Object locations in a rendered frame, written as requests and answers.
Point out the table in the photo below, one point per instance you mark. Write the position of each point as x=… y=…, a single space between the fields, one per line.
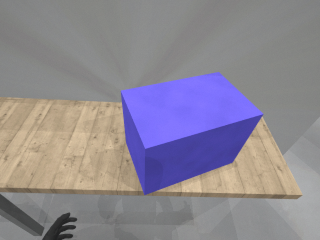
x=58 y=146

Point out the carton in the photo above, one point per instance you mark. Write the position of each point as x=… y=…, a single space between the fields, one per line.
x=180 y=129

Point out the left robot hand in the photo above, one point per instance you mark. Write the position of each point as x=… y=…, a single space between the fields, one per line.
x=54 y=232

